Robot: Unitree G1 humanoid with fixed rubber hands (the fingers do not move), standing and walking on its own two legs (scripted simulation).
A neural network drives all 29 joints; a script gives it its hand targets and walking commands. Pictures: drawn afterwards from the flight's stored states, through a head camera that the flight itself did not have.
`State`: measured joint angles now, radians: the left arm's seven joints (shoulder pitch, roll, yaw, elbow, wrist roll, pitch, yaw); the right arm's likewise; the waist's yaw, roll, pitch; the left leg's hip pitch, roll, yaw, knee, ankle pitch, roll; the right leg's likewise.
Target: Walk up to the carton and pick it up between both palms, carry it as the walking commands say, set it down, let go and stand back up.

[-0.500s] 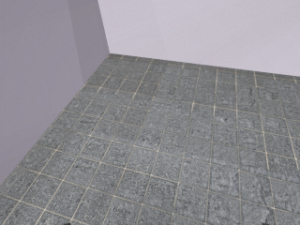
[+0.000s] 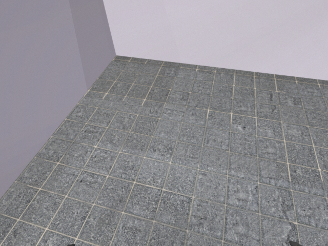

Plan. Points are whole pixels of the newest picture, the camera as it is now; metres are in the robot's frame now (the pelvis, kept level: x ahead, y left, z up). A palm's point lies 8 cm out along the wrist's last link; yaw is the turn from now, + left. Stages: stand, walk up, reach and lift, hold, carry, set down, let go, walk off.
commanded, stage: walk up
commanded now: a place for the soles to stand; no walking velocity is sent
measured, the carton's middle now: out of the picture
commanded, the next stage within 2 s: none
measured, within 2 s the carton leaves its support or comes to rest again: neither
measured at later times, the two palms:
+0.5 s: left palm (117, 208) +0.23 +0.18 -0.10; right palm out of the picture +0.03 -0.45 -0.08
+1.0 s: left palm (240, 141) +0.44 -0.20 -0.05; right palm out of the picture -0.25 -0.45 -0.08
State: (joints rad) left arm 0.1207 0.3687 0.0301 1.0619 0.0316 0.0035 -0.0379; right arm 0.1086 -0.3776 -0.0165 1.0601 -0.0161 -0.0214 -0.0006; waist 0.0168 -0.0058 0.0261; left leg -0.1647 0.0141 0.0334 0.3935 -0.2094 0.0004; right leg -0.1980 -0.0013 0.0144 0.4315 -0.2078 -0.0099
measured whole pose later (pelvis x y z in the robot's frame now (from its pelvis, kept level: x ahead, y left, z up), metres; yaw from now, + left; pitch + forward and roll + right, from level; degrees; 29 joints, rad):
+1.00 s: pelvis +0.06 -0.21 -0.02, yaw -52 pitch +2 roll +0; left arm -0.02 0.48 0.08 0.79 0.04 0.03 -0.20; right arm 0.33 -0.58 -0.12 0.98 -0.01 -0.07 0.02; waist -0.08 0.01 -0.06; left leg -0.18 0.28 0.36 0.68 -0.42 -0.05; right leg -0.39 -0.07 -0.07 0.57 -0.20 0.01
